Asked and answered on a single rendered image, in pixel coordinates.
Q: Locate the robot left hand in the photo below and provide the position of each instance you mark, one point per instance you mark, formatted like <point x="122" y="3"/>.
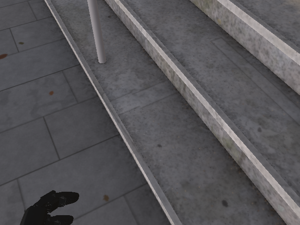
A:
<point x="38" y="213"/>

